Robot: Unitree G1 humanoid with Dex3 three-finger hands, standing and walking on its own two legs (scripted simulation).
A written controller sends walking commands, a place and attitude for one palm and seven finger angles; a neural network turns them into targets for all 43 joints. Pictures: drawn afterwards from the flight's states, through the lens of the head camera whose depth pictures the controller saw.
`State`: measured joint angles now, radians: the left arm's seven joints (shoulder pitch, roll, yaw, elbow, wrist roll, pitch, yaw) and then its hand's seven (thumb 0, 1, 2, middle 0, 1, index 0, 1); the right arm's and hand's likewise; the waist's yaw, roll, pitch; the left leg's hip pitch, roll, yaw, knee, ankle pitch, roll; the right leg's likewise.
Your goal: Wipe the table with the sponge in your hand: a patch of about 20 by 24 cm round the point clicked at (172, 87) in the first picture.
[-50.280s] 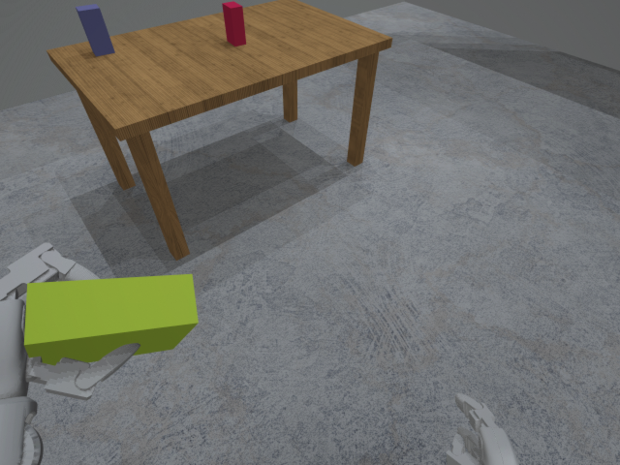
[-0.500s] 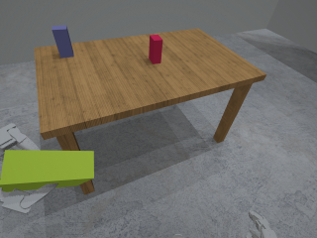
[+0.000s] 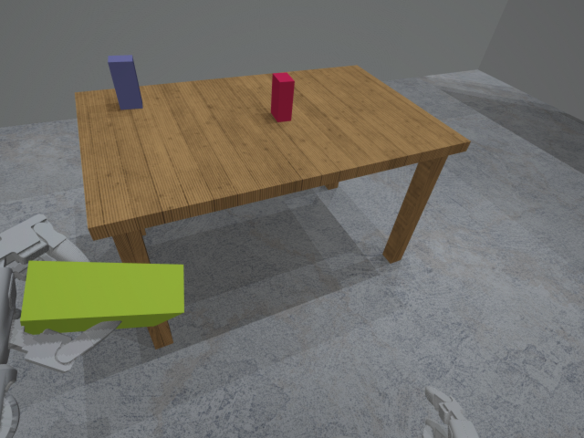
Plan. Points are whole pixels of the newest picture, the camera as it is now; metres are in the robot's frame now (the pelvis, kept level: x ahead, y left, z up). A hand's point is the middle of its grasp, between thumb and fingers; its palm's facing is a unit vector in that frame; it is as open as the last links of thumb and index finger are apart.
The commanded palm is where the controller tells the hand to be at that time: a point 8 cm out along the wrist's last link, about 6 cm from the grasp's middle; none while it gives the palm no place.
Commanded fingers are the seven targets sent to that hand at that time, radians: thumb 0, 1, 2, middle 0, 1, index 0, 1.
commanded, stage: stop stepping back and stand still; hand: left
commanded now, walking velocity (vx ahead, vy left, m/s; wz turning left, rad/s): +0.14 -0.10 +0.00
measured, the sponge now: (127, 299) +0.23 +0.20 +0.14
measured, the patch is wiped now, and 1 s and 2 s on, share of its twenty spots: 0.90 0.90 0.90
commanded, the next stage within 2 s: stand and wait in 0.12 s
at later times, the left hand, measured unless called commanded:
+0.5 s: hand (117, 271) +0.24 +0.21 +0.17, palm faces +0.40 -0.83 -0.38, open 9.1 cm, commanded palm +0.19 +0.24 +0.18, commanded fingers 0.00 0.10 1.30 -1.20 -1.60 -1.20 -1.60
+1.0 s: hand (134, 274) +0.25 +0.20 +0.16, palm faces +0.38 -0.86 -0.35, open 9.1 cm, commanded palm +0.20 +0.24 +0.18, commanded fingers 0.00 0.10 1.30 -1.20 -1.60 -1.20 -1.60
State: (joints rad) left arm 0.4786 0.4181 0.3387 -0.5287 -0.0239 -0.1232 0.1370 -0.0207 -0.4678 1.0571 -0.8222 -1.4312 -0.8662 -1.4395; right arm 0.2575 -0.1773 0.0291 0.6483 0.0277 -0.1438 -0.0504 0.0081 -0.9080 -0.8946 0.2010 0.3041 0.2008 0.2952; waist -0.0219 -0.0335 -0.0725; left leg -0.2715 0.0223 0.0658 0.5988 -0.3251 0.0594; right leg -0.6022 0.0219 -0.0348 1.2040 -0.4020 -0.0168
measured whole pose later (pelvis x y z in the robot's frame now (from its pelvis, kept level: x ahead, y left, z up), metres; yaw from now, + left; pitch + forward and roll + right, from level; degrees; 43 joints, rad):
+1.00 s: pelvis +0.03 -0.04 +0.01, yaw -1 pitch -1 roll -1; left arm 0.48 0.34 0.30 -0.45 -0.06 -0.09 0.16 -0.02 -0.46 1.06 -0.82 -1.44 -0.86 -1.45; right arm 0.16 -0.21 0.02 0.58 0.02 -0.04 -0.07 0.01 -0.91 -0.89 0.20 0.30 0.20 0.30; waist 0.01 0.02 0.00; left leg -0.20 0.03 0.02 0.49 -0.27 -0.01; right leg -0.21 0.01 -0.05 0.44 -0.22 -0.01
